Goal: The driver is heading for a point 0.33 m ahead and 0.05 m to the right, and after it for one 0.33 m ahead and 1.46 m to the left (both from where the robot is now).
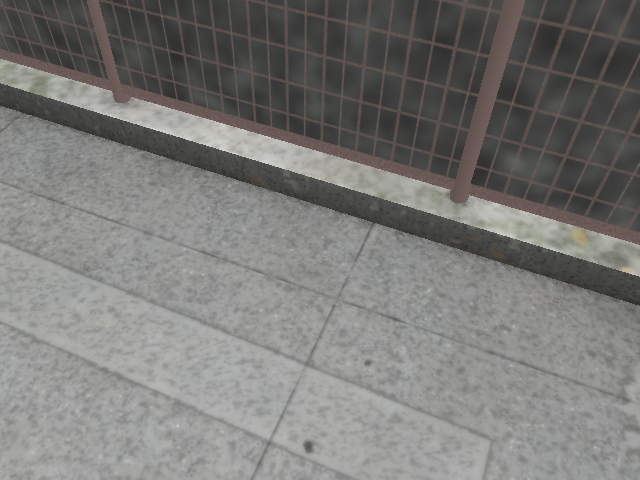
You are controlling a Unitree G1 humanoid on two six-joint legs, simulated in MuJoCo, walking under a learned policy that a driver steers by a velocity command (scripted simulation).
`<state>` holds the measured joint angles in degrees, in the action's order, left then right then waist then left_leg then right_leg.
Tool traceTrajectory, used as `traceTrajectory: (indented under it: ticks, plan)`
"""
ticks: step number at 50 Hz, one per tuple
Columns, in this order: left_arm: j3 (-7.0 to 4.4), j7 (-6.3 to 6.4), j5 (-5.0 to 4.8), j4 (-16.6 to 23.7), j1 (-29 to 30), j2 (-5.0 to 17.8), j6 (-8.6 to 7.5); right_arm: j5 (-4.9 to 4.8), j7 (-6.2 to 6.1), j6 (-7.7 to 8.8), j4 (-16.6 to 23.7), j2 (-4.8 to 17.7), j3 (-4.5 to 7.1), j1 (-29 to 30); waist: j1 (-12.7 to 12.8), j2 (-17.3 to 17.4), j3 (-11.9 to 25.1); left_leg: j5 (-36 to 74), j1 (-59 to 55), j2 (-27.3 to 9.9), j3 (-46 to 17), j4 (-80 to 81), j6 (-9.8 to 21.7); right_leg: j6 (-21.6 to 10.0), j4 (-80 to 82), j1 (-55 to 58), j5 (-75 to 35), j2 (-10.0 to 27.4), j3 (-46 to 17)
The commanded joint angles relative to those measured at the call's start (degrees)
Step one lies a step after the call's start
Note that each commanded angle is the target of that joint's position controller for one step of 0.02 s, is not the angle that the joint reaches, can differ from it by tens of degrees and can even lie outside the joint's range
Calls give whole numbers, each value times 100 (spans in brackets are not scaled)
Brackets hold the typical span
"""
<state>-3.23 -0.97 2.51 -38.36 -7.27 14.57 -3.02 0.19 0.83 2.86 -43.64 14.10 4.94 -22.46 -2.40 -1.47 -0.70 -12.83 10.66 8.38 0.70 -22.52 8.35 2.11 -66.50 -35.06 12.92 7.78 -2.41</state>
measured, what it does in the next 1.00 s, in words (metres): walks ahead, turning left: right foot, then left foot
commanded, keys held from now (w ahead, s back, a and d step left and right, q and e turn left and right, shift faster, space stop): w+q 0.06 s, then w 0.10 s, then q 0.84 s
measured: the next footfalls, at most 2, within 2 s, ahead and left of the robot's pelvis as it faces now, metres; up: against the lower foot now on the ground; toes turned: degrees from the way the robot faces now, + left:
right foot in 0.32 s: +0.42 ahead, -0.09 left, +0.00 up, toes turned +10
left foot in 0.80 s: +0.29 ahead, +0.09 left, +0.00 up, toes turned +29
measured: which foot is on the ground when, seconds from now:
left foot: down 0.00-0.34, up 0.36-0.78, down 0.80-1.00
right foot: up 0.00-0.30, down 0.32-0.80, up 0.82-1.00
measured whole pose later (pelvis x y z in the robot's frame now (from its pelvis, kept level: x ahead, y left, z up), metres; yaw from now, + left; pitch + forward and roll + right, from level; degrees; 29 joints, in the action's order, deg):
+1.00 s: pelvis +0.28 -0.01 +0.00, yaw +34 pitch +2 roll -1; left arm -3.4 0.8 1.2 -40.4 -12.7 16.8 3.1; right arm 1.0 0.0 -2.3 -37.2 15.7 3.0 -13.5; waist 0.1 -2.2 -1.9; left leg -11.8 16.5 3.5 -3.8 -27.2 3.6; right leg 2.8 -59.2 -30.3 22.6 1.8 0.6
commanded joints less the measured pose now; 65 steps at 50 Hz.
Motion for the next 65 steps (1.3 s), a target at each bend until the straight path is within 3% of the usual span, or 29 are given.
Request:
traceTrajectory:
  ticks: [1, 7, 11, 13, 15, 16, 17, 18, 19, 20, 21, 24, 28, 32, 38, 39, 40, 41, 42, 44, 47, 50, 55, 60, 61, 62, 63, 64, 65]
  plan:
    - [-30, -28, 22, 213, -110, 316, 109, 8, -21, 243, 437, 764, 131, -54, 152, 114, -92, 1537, -306, -1494, -1934, 1193, 552, 76, 510, -842, -450, -51, 169]
    - [109, -119, -22, 507, 1126, 215, 86, 12, -95, 211, 103, 627, 7, -870, -329, 502, -119, 2738, -1252, -1447, -1715, 999, 235, -2, 2081, -1201, -1377, -360, 387]
    - [162, -132, -98, 690, 1665, 199, -20, 50, -199, 132, -114, 717, -8, -1004, -422, 700, -236, 4222, -1519, -1409, -1584, 479, 118, -195, 2986, -651, -1377, -691, 520]
    - [127, -54, -125, 604, 1216, 303, -77, 38, -249, 87, -99, 833, 10, -757, -147, 831, -94, 4916, -1307, -1321, -1593, 44, -108, -390, 3500, 388, -1298, -948, 447]
    - [-39, 120, -146, 259, -14, 694, -144, 17, -242, 136, -9, 1092, 84, -417, 421, 924, 403, 5552, -1058, -1195, -1736, -1078, -397, -588, 3957, 1995, -1431, -1061, 374]
    - [-108, 223, -81, 106, -864, 894, -244, -64, -225, 173, 91, 1085, 108, -147, 864, 759, 798, 4559, -393, -928, -1695, -2151, -497, -706, 4192, 3273, -2285, -503, 20]
    - [-160, 302, 38, 72, -1624, 1273, -279, -139, -219, 168, 364, 521, -13, -253, 916, -247, 1739, 902, 589, -376, -1181, -3966, -573, -943, 3426, 4793, -5125, 1072, -1040]
    - [-186, 196, -52, 76, -1389, 1391, -236, -378, -310, 61, 377, 473, -16, -1229, 330, -1653, 2874, -2563, 1738, 263, -818, -5729, -769, -1994, 3429, 5853, -7171, 2492, -2933]
    - [-126, 159, -195, 308, -964, 861, -144, -68, -336, -57, 83, 945, 69, -1113, 282, -617, 2702, -1819, 1710, -160, -910, -5897, -759, -1909, 3812, 4927, -6352, 2032, -2657]
    - [41, 164, -174, 345, -516, 325, -146, 4, -266, -118, 142, 880, 61, -543, 234, -207, 1962, -1470, 1815, -297, -794, -5789, -841, -1795, 4023, 4184, -5441, 1605, -1792]
    - [130, 185, -155, 305, -332, 88, -138, 69, -205, -172, 195, 729, 27, -338, 123, -55, 1353, -1326, 1931, -514, -691, -5475, -889, -1601, 4313, 3531, -4639, 1280, -1226]
    - [89, 220, -146, 119, -372, 357, -159, 262, 9, -439, 251, 530, 0, -250, -44, -464, 675, -1051, 1458, -623, -456, -5048, -966, -1475, 4901, 2122, -3821, 885, -306]
    - [16, 210, -73, 98, -244, 567, -137, 241, 97, -610, 501, 547, -16, 192, -136, -566, 641, -666, 1556, -779, -279, -4504, -887, -1522, 5127, 1659, -2649, 918, 239]
    - [-37, 229, -90, 95, -295, 692, 33, 225, 184, -700, 808, 520, -99, 924, 76, -652, 421, -405, 1391, -974, -42, -3242, -821, -1363, 5308, 1497, -566, 880, 536]
    - [-174, 177, -82, -3, -650, 1038, 323, 82, 198, -547, 1066, 564, -101, 1196, 292, -581, 421, -943, 665, -794, 397, -1471, -618, -1113, 4630, 1914, -134, 1097, 763]
    - [-190, 166, -92, -54, -756, 1045, 374, 79, 184, -484, 1006, 555, -102, 1004, 216, -393, 437, -649, 247, -720, 350, -847, -549, -880, 4253, 1789, -348, 1029, 921]
    - [-188, 137, -86, -136, -1037, 921, 418, 79, 115, -426, 936, 691, -68, 743, 160, 230, 454, -318, -154, -992, -338, 80, -435, -488, 3487, 1561, -41, 796, 1193]
    - [-53, 70, -103, 169, -1122, 387, 452, 99, 27, -403, 1105, 1431, 79, 812, 296, 1969, 400, 297, -639, -2690, -2834, 774, 84, 81, 1940, 191, 1844, -57, 1699]
    - [-96, 150, -109, 382, -452, 645, 542, 133, -34, -429, 1086, 1775, 238, 509, -118, 1593, 74, 1653, -67, -3038, -3212, 636, 802, 144, 1027, -268, 2420, -572, 785]
    - [-98, 180, -235, 337, -401, 594, 591, 136, -106, -468, 971, 1322, 122, 724, 167, 950, 25, 1827, 55, -2327, -2129, 441, 643, 92, 547, -176, 1529, -461, 207]
    - [-174, 204, -73, 105, -702, 767, 537, 65, -134, -459, 1101, 947, 13, 1223, 358, 940, 360, 2297, -122, -1746, -1653, 285, 422, 64, 395, 65, 896, -581, 258]
    - [-118, 186, -150, 160, -558, 589, 572, 73, -107, -407, 993, 1024, 60, 889, 236, 717, 509, 2254, -385, -1770, -1864, 220, 504, 96, 780, 53, 937, -616, 172]
    - [-43, 168, -169, 284, -253, 514, 557, 105, -40, -460, 921, 1148, 130, 703, 41, 917, 441, 1734, -247, -1729, -2332, 93, 595, -25, 1845, 517, 1143, -786, 106]
    - [-16, 251, -239, 241, -748, 523, 447, 77, 32, -506, 929, 1208, 174, 1076, 351, 933, 491, 2000, 321, -1467, -2781, -242, 211, -234, 3561, 1940, 759, -1081, 146]
    - [-27, 297, -197, 178, -1007, 559, 396, 3, 9, -504, 957, 1131, 154, 1223, 525, 804, 490, 1408, 701, -1240, -2700, -450, -70, -290, 4425, 2567, 202, -936, 85]
    - [-112, 354, -97, 204, -1097, 1006, 357, -40, -14, -482, 1021, 795, 73, 1086, 436, -69, 518, 74, 1342, -769, -2184, -1189, -441, -517, 5105, 3085, 626, 162, -898]
    - [-243, 321, -88, 358, -654, 1645, 383, -29, -45, -479, 1112, 589, 39, 927, 280, -1561, 234, -1778, 2391, 366, -799, -2200, -699, -1106, 5485, 3021, 165, 1480, -2459]
    - [-218, 285, -76, 372, -694, 1383, 401, 222, -52, -504, 1005, 1107, 169, 991, 360, -1059, 167, -2037, 2217, -117, -782, -3388, -759, -1527, 5289, 2528, -440, 1640, -2321]
    - [-91, 269, -112, 419, -458, 969, 385, 204, -7, -520, 886, 1141, 223, 943, 191, -637, 75, -1722, 2060, -195, -853, -3848, -769, -1518, 5189, 2290, -700, 1316, -1821]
